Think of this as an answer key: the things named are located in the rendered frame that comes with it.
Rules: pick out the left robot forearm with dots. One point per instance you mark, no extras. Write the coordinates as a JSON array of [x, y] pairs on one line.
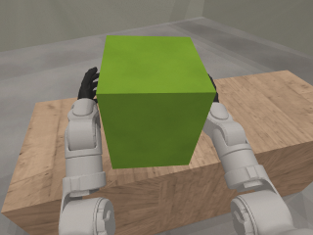
[[83, 153]]

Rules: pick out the left robot upper arm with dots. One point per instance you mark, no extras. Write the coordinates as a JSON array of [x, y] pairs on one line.
[[94, 216]]

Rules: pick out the right robot forearm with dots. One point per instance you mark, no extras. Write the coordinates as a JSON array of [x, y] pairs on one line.
[[242, 170]]

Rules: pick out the pedestal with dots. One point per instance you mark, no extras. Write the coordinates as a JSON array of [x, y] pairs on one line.
[[275, 109]]

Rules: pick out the left robot hand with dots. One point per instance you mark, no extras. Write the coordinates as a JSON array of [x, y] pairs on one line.
[[87, 85]]

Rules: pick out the right robot hand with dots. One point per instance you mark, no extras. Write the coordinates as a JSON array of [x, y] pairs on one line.
[[215, 100]]

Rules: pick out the carton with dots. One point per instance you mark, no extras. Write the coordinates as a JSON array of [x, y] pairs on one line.
[[154, 95]]

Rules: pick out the right robot upper arm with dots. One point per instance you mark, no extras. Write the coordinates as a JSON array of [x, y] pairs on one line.
[[263, 213]]

